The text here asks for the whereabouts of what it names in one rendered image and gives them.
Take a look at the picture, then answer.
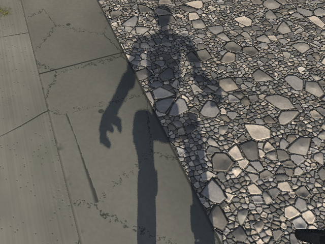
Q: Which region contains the right robot hand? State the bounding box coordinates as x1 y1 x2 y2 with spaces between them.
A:
295 229 325 244

